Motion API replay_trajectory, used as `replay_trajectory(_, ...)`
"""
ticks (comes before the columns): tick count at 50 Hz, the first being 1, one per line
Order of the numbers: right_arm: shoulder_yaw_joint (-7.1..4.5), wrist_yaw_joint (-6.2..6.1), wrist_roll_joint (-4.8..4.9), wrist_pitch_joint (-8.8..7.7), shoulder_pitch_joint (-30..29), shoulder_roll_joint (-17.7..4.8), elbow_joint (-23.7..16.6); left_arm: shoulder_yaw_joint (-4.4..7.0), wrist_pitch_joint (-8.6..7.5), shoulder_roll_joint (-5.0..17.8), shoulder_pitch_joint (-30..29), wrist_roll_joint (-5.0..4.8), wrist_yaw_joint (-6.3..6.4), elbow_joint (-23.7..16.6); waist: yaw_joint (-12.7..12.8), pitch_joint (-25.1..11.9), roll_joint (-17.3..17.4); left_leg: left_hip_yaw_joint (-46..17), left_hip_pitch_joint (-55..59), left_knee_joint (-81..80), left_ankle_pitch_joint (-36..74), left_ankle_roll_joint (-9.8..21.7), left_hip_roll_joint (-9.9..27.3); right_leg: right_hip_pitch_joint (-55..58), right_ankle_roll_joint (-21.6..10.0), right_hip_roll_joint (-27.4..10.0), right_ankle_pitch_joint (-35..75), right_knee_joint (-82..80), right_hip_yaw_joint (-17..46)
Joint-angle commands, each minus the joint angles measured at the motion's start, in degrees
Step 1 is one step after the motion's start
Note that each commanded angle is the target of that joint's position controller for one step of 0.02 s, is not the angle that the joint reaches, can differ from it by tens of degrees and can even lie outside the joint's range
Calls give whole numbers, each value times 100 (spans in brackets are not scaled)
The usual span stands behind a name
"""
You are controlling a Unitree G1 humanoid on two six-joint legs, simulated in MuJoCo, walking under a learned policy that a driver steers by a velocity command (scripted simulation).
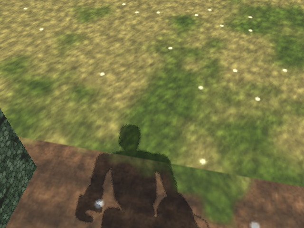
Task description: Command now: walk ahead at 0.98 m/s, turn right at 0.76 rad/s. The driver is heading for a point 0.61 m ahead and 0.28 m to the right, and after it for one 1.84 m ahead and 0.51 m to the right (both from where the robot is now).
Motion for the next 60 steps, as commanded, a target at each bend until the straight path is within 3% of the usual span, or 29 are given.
replay_trajectory(1,23,-11,41,-317,-949,-317,-606,-186,-33,-335,-125,-47,-205,-531,507,729,976,-379,-1761,-2166,3308,-20,1552,875,-85,-210,1060,-1762,-107)
replay_trajectory(5,-75,-160,44,-143,-475,-909,-592,-103,-11,152,-659,-83,-204,-710,385,420,515,295,187,-1670,7008,-94,1535,1253,-595,633,476,-3077,-1083)
replay_trajectory(8,-191,-284,-75,150,-893,-1384,-941,147,73,765,1424,-80,-126,-221,1475,-908,694,248,242,1539,8411,-6,1784,3573,-1044,1208,-469,-3256,-1042)
replay_trajectory(9,-228,-189,-31,225,-1153,-1375,-1034,330,81,1043,2296,-137,-59,91,1838,-1288,213,241,-701,3725,6142,-12,1324,5018,-1301,1205,-524,-3868,-612)
replay_trajectory(10,-60,-51,-47,172,-1461,-642,-1271,414,154,1251,1679,-259,7,126,1300,-580,-1351,81,-2655,6106,375,-168,103,5114,-1517,642,-935,-4428,881)
replay_trajectory(11,31,-20,-18,-26,-1194,-500,-2098,423,148,1765,1423,-95,-15,-113,477,-1262,-1555,-1182,-4558,6468,-253,-279,-106,6301,-2356,-332,-1050,-5465,3971)
replay_trajectory(12,47,-33,-47,-186,-1474,-714,-2150,448,153,1611,1474,40,75,-152,612,-982,-681,-1718,-5087,5916,-90,-251,119,6150,-2300,-829,-2553,-6618,4962)
replay_trajectory(13,15,-44,-29,-229,-1475,-891,-2013,382,98,1205,1357,67,140,-98,356,-109,218,-1721,-4974,5279,214,-258,380,5172,-2054,-775,-2442,-6771,4549)
replay_trajectory(14,23,-49,-67,-173,-1534,-836,-1986,340,26,1063,1091,11,159,-74,2,222,544,-1705,-4450,4776,426,-316,573,4314,-1791,-437,-1745,-6675,3878)
replay_trajectory(16,94,3,-222,102,-1459,-705,-1945,265,-185,953,753,-118,200,-176,-392,272,543,-1681,-3526,4030,670,-501,789,3155,-1554,201,-726,-6725,2816)
replay_trajectory(19,150,74,-182,263,-2295,-627,-2294,287,-411,1026,945,-191,114,-223,-256,354,554,-1246,-2844,2617,1323,-711,714,2365,-1398,806,699,-6905,2019)
replay_trajectory(23,278,124,-26,204,-3366,-382,-2759,384,-439,1112,1631,-164,10,-138,333,193,201,-1088,-2665,798,2900,-587,359,3025,-1073,861,2155,-6839,2028)
replay_trajectory(26,259,115,54,164,-3643,-558,-3027,404,-431,1142,1779,-175,47,-126,442,52,-73,-1198,-2442,-22,3091,-405,195,3801,-899,598,2905,-6643,2248)
replay_trajectory(28,125,38,75,127,-2813,-896,-2861,449,-436,1387,1440,-189,92,-237,-21,-503,-153,-1256,-925,-405,2723,-281,-118,3803,-568,641,4297,-5853,2222)
replay_trajectory(30,-153,-145,115,116,-518,-1490,-2238,517,-473,1747,899,-47,63,-337,-1322,-1641,-184,-1188,1246,-150,1941,-138,43,3437,-407,757,4688,-3479,2017)
replay_trajectory(31,-250,-264,-43,89,638,-1774,-1939,340,-547,1020,846,36,61,-409,-1639,-2158,408,-2120,2397,1,330,39,901,2586,-373,1069,2724,-1540,1686)
replay_trajectory(32,-310,-207,-225,71,406,-2103,-1868,126,-562,185,1733,-251,13,-590,-743,-2685,2691,-5623,3190,-1356,-1100,728,2318,1006,-106,1929,-1638,150,1150)
replay_trajectory(33,-323,-82,-178,87,-369,-1766,-1960,61,-522,520,1989,-184,59,-464,-430,-2132,2292,-6797,2642,-2001,-1990,1169,2269,238,-224,1527,-1396,487,1059)
replay_trajectory(34,-209,-25,-112,78,-916,-1126,-2049,93,-445,760,1379,-45,37,-432,-437,-1281,1065,-5814,1810,-1925,-1799,1249,1974,124,-215,1175,-950,346,928)
replay_trajectory(35,-153,7,-95,75,-893,-870,-1894,84,-434,790,823,63,-12,-590,-473,-769,309,-5016,1052,-1888,-915,1241,1715,188,-189,1041,-837,15,838)
replay_trajectory(40,-76,4,94,-68,-115,-837,-1211,-156,-357,424,-408,335,-158,-1483,-112,-51,570,-4029,-16,-2240,1003,1293,1182,-114,222,413,-1337,-1630,578)
replay_trajectory(43,-200,-15,58,-65,-516,-1141,-1420,-351,-410,367,-1101,171,-304,-1883,-1,162,579,-3201,-1680,-2774,1333,1065,761,1600,498,486,-196,-3710,151)
replay_trajectory(46,-306,109,168,-81,-368,-1467,-1466,-269,-393,650,-831,43,-262,-1718,95,-2,567,-3106,-2054,-2789,2187,874,906,3242,529,732,631,-4218,-58)
replay_trajectory(49,-329,159,200,-48,-30,-1555,-1372,-21,-436,1079,411,178,-9,-1293,656,-903,42,-2595,-1571,-79,3956,538,374,4808,363,900,-86,-4757,-122)
replay_trajectory(50,-265,165,238,-84,-153,-1296,-1492,118,-469,1469,1329,287,132,-1245,1113,-1492,-264,-2300,-2368,1727,3152,373,43,5860,151,-154,-1392,-5002,949)
replay_trajectory(51,-86,108,348,-67,88,-466,-1734,185,-449,1834,1723,412,219,-1239,857,-1992,-1213,-1918,-3440,3521,-130,342,-259,6434,-91,-1778,-3404,-5943,3341)
replay_trajectory(52,-96,70,333,22,163,-712,-1869,228,-384,1736,1425,263,230,-1223,577,-1980,-1376,-1744,-4001,4362,272,417,-70,5981,-454,-1971,-4101,-6591,4783)
replay_trajectory(54,-118,134,121,185,-538,-811,-1823,52,-429,816,715,125,165,-1232,335,-598,-292,-1635,-4243,4303,956,390,458,4758,-390,-1353,-2599,-6514,2873)
replay_trajectory(60,-28,394,-27,530,-1601,-428,-2406,-19,-677,419,929,-52,91,-672,-156,57,-318,-1429,-4352,3633,1575,233,805,3997,-20,-767,830,-7006,175)
Velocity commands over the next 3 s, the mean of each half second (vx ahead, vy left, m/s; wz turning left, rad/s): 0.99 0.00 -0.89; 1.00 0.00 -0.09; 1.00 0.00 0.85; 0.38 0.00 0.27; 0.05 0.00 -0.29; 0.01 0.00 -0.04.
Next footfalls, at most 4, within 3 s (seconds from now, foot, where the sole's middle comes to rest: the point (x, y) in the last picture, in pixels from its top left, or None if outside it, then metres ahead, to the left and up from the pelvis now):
0.20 right None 0.33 -0.06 -0.75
0.62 left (182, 160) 0.80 -0.10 -0.75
1.00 right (257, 141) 0.92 -0.49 -0.76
1.42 left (232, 79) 1.38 -0.43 -0.76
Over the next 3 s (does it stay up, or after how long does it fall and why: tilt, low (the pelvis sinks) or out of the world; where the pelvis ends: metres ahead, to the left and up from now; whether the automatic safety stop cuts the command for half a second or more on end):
stays up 1.66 -0.46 0.01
